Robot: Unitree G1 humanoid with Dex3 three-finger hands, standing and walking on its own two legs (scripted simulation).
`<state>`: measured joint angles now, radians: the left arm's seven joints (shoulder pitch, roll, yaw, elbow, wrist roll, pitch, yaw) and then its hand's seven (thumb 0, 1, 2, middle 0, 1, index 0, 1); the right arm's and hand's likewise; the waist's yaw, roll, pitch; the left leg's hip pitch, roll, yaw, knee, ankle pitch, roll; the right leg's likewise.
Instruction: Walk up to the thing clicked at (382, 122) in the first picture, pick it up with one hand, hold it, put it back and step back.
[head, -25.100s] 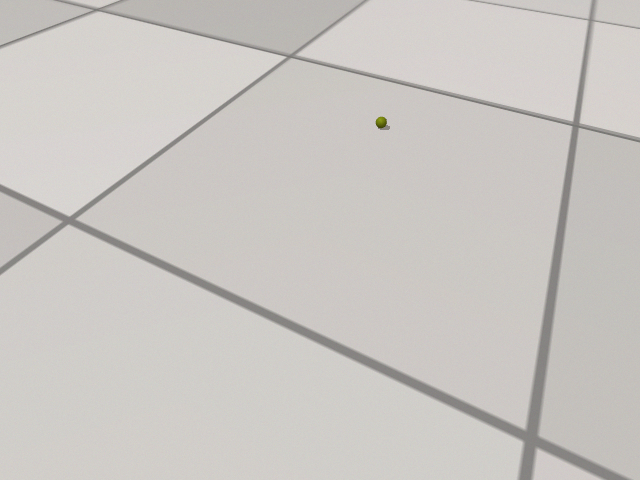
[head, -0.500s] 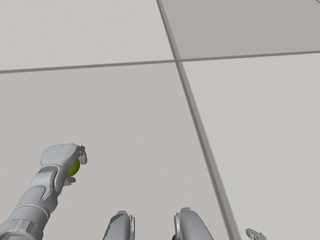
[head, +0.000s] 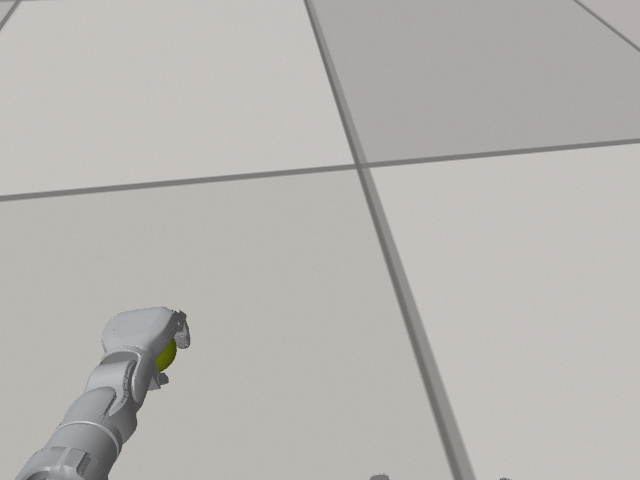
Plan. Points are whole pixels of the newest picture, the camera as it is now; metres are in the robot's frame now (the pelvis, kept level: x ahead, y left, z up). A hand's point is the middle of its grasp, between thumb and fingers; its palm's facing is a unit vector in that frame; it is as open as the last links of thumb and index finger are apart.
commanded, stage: lift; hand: left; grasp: from above
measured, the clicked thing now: (153, 350) +0.34 +0.24 -0.09
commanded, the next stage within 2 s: hold in 0.02 s
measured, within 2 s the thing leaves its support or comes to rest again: neither
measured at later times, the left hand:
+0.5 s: hand (146, 331) +0.34 +0.22 -0.03, palm faces -0.44 -0.07 -0.89, open 7.5 cm
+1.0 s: hand (144, 336) +0.32 +0.22 +0.00, palm faces -0.44 -0.06 -0.89, open 7.5 cm
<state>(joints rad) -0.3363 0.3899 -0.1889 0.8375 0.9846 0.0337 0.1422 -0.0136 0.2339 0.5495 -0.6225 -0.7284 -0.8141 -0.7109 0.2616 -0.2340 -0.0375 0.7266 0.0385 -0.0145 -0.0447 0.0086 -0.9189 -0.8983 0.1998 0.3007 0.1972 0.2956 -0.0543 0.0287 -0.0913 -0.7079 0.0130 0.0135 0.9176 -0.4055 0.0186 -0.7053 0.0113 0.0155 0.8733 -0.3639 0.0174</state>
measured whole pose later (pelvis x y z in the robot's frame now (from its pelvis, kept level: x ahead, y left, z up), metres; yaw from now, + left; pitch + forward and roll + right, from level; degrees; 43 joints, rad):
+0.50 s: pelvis +0.03 +0.00 +0.03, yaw +0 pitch +7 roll -1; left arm -0.31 0.39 -0.21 0.78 0.99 0.02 0.07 -0.01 0.23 0.55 -0.62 -0.73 -0.81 -0.72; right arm 0.25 -0.25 -0.05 0.71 0.05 0.02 -0.04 0.01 -0.91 -0.89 0.20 0.30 0.20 0.30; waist -0.03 0.03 -0.07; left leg -0.47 0.01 0.02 0.70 -0.35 0.02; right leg -0.48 0.00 0.03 0.67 -0.32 0.02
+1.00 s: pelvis +0.03 -0.01 +0.04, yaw +0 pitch +4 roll +0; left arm -0.26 0.40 -0.22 0.68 0.98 0.02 0.01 0.00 0.22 0.62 -0.59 -0.77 -0.79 -0.77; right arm 0.23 -0.26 -0.04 0.68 0.06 0.05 -0.04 0.01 -0.91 -0.89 0.20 0.30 0.20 0.29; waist -0.01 0.05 -0.04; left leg -0.35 0.00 0.03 0.58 -0.29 0.01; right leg -0.36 0.00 0.03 0.57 -0.27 0.01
